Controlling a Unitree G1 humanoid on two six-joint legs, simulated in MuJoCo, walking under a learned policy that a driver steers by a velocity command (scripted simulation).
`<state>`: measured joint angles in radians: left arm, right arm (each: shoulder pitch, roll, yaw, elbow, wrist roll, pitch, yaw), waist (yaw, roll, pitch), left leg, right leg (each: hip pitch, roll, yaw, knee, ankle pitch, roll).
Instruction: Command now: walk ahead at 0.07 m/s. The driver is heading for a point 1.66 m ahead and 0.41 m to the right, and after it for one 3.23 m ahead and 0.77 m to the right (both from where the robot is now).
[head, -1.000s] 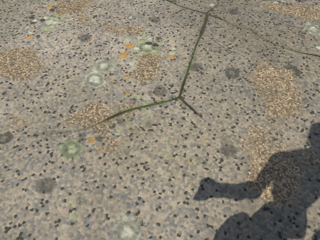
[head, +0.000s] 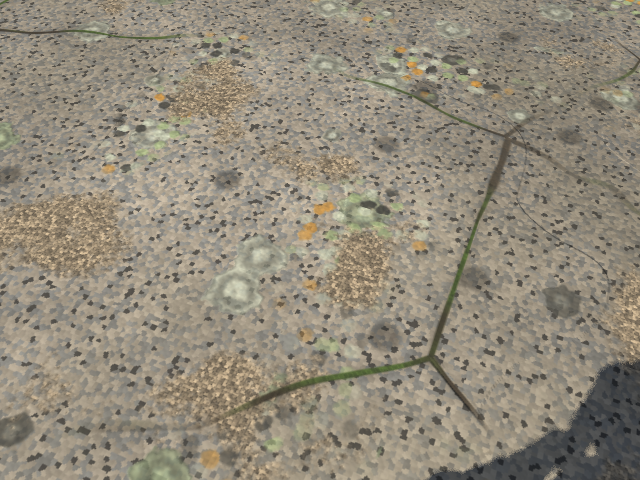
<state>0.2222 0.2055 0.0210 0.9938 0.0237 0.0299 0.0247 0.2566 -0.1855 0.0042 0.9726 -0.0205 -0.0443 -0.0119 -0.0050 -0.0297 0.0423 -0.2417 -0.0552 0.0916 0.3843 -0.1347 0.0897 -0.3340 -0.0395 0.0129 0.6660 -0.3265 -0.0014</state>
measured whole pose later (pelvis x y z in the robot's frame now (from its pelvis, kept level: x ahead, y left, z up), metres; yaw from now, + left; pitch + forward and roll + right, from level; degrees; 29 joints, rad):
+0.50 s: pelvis +0.03 -0.02 +0.00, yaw +0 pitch -2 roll +0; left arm 0.28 0.15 -0.01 1.14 0.01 -0.01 0.04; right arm 0.29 -0.16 0.00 1.12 -0.01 -0.01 -0.04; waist -0.01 0.00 0.03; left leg -0.16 -0.02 0.06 0.37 -0.18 0.04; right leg -0.13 0.01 -0.02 0.38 -0.23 -0.02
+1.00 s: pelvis +0.04 -0.03 +0.00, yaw +0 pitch -1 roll +0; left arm 0.32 0.13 -0.02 1.17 0.01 -0.01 0.05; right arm 0.31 -0.13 0.01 1.17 -0.01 -0.01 -0.04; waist 0.00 0.00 0.02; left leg -0.16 -0.02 0.06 0.38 -0.19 0.03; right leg -0.12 0.01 -0.02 0.38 -0.24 -0.02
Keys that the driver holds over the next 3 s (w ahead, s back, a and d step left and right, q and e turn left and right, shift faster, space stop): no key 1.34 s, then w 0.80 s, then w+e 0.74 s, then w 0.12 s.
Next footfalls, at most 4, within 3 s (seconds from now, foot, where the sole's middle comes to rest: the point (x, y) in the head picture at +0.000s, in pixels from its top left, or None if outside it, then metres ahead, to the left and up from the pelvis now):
0.06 right None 0.06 -0.13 -0.78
2.06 left None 0.45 0.02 -0.78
2.60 right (388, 373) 0.74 -0.15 -0.78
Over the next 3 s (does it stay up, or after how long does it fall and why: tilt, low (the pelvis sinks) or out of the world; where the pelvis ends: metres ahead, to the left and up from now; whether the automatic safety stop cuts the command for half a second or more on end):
stays up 0.82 -0.13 0.00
